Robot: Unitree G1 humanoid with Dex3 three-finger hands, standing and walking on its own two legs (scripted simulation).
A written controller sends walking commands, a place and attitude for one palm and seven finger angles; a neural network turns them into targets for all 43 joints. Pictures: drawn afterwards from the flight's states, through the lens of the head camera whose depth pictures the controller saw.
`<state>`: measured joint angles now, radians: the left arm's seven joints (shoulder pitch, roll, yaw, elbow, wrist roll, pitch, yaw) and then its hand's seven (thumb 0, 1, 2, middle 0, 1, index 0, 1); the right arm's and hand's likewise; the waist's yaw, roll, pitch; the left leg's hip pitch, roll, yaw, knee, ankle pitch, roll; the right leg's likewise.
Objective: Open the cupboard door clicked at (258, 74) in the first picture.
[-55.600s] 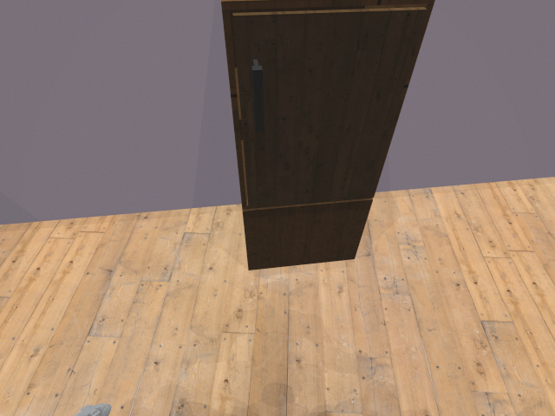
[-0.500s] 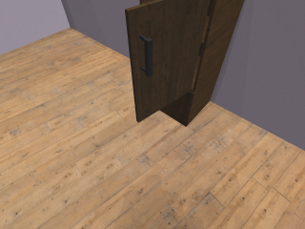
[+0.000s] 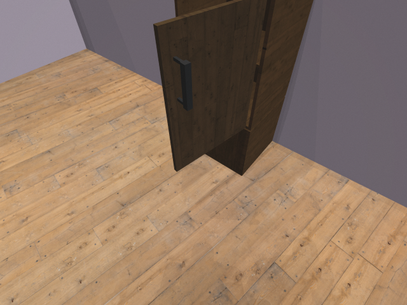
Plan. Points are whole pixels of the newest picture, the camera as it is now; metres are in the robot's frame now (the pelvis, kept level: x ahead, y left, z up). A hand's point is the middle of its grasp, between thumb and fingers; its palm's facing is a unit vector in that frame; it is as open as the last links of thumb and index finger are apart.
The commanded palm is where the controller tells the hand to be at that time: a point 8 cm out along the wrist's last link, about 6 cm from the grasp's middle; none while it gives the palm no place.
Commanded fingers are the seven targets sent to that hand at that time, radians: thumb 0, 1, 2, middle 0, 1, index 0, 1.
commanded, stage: look to check the result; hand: left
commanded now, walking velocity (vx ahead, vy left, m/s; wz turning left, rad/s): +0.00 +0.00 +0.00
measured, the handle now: (182, 84) +0.69 +0.09 +0.07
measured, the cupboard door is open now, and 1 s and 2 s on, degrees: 79 79 79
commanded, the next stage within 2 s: stand and wait in 0.52 s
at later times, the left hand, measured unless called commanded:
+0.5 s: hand out of the picture +0.01 +0.17 -0.17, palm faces +0.04 -0.98 -0.19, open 7.4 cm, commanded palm none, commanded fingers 0.00 0.90 0.90 -0.20 -0.30 -0.20 -0.30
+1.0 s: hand out of the picture +0.05 +0.20 -0.17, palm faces +0.01 -0.97 -0.24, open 7.4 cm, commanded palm none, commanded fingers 0.00 0.90 0.90 -0.20 -0.30 -0.20 -0.30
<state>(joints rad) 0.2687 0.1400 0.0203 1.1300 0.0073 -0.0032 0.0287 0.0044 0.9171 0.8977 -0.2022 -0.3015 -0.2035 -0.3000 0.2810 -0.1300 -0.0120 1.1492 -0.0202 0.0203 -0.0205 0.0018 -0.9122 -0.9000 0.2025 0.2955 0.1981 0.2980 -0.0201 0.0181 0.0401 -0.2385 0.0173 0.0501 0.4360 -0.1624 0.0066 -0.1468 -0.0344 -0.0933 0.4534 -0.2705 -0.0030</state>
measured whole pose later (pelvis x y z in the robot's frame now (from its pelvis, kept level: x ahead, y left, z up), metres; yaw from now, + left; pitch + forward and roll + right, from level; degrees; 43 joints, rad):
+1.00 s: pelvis +0.02 +0.00 +0.01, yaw +0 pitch -2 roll +0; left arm 0.21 0.21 0.02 1.14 0.01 -0.01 0.01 0.00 0.91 0.90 -0.20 -0.30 -0.20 -0.30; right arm 0.18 -0.21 -0.01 1.15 -0.02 0.01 -0.02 0.00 -0.91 -0.90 0.20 0.30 0.20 0.30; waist -0.01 0.01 0.06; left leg -0.18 0.02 0.05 0.37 -0.16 0.00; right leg -0.07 -0.03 -0.10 0.35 -0.25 0.00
